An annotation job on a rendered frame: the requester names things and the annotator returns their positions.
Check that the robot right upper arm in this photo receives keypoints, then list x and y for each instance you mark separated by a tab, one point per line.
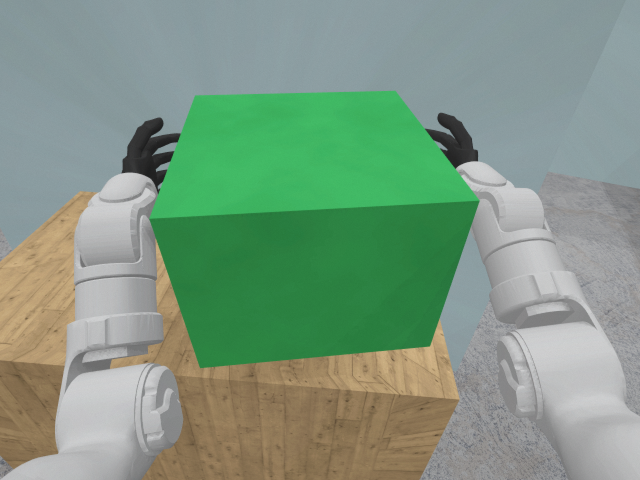
565	378

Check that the pedestal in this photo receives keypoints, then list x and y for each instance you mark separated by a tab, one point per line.
364	416

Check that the carton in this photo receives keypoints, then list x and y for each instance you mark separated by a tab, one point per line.
302	225

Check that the robot left upper arm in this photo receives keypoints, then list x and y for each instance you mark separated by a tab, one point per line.
112	424

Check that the robot left hand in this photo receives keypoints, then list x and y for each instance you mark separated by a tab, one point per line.
139	157

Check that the left robot forearm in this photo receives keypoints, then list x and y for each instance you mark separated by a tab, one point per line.
115	271

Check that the robot right hand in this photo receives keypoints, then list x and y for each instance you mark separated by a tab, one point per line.
460	147

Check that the right robot forearm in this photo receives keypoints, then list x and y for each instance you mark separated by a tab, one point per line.
530	285

